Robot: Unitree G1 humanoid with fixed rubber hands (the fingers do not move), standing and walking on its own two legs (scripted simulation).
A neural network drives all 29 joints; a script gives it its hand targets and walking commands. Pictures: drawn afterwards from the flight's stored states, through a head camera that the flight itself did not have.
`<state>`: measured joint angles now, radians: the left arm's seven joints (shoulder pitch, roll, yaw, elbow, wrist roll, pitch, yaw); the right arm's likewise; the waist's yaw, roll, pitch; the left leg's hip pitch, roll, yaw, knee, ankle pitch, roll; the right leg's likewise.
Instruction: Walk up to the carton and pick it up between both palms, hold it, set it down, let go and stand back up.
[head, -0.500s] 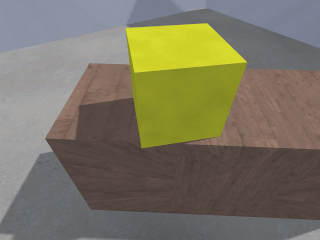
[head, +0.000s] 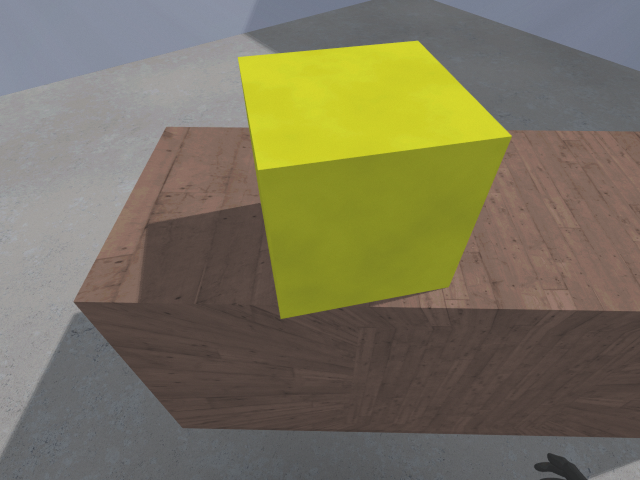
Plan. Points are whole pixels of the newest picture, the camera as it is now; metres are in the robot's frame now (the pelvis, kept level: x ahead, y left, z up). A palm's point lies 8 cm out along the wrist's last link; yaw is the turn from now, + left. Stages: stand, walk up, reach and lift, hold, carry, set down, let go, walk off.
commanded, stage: walk up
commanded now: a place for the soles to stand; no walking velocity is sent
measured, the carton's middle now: (349, 179) +0.55 -0.05 +0.08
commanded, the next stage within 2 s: none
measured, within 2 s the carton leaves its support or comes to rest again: neither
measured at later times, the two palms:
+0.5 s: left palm out of the picture +0.06 +0.34 -0.08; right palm out of the picture +0.11 -0.30 -0.07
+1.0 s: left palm out of the picture +0.07 +0.31 -0.07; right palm out of the picture +0.12 -0.34 -0.07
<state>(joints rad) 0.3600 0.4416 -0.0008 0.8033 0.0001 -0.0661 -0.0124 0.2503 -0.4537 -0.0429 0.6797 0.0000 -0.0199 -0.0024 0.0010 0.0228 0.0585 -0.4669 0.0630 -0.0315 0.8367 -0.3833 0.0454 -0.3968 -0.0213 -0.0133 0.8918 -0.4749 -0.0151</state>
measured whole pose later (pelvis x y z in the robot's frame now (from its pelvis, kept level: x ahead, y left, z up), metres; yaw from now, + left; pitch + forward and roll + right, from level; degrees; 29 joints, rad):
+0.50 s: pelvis +0.00 +0.02 +0.00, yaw -1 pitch -2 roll +0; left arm 0.32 0.44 0.00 0.81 0.00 -0.07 -0.01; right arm 0.24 -0.45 -0.04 0.68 0.00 -0.03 0.00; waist 0.00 0.02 0.06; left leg -0.45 0.06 -0.03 0.87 -0.41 0.02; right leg -0.38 -0.02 0.01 0.87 -0.46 0.01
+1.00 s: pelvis +0.02 -0.02 +0.01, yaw +0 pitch -2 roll +1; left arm 0.33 0.46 0.00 0.81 0.00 -0.06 -0.02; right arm 0.29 -0.45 -0.04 0.68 0.00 -0.02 0.01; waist 0.00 0.02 0.07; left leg -0.50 0.06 -0.03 0.87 -0.46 0.04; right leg -0.39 -0.04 -0.06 0.80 -0.38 -0.03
